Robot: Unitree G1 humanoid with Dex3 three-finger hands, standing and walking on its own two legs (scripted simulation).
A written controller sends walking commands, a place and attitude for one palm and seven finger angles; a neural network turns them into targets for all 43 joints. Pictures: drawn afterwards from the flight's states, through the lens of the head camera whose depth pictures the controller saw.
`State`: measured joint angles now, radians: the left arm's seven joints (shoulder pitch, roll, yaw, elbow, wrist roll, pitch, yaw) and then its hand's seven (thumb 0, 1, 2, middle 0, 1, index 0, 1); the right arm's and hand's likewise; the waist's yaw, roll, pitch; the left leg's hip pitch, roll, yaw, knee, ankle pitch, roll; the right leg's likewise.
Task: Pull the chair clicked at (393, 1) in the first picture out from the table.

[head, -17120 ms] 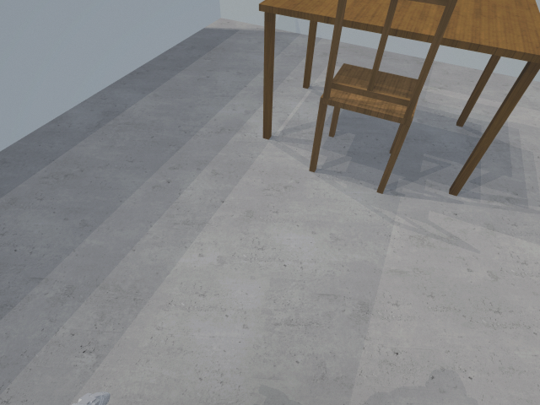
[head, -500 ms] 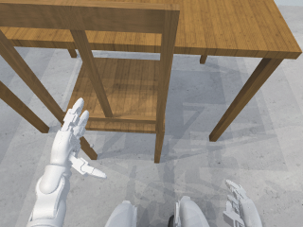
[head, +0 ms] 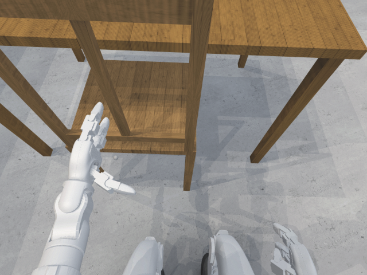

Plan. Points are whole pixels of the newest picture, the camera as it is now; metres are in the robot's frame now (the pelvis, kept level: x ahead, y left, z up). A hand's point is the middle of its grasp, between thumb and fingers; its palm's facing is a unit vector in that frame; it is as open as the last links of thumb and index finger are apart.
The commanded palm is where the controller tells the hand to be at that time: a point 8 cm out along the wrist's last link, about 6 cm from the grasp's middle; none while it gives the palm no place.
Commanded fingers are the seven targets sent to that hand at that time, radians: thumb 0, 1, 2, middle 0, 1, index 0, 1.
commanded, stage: aim the fingers beside a spindle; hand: left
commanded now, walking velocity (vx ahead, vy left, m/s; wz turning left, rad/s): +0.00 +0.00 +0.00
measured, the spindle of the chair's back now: (109, 93) +0.49 +0.17 +0.07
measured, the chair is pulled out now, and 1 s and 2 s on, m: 0.00 0.00 0.00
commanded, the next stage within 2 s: push the fingers through the gap in 1.00 s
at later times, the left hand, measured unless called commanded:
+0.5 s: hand (113, 158) +0.35 +0.15 +0.03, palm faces -0.05 -1.00 -0.04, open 16.9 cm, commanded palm +0.32 +0.21 +0.03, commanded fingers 0.00 -0.50 0.30 -0.06 -0.08 -0.06 -0.08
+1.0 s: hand (111, 162) +0.34 +0.16 +0.02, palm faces -0.05 -1.00 -0.03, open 16.9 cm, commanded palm +0.32 +0.21 +0.03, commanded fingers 0.00 -0.50 0.30 -0.06 -0.08 -0.06 -0.08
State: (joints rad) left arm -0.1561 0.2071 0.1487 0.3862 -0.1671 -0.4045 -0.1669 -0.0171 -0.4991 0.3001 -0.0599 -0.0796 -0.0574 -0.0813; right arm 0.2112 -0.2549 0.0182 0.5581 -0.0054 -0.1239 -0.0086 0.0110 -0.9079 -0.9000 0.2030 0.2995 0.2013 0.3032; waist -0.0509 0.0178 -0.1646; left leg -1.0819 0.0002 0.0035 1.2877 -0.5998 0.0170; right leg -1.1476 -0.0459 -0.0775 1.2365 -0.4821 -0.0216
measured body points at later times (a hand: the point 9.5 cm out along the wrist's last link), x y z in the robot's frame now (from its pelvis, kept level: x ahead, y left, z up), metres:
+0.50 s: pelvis +0.00 +0.00 +0.00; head +0.11 +0.01 +0.44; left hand +0.34 +0.21 +0.04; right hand +0.16 -0.24 -0.10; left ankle +0.00 +0.11 -0.62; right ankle +0.05 -0.11 -0.62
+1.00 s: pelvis +0.00 +0.01 +0.00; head +0.11 +0.01 +0.43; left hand +0.34 +0.21 +0.02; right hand +0.16 -0.24 -0.10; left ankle +0.00 +0.11 -0.62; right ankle +0.05 -0.11 -0.62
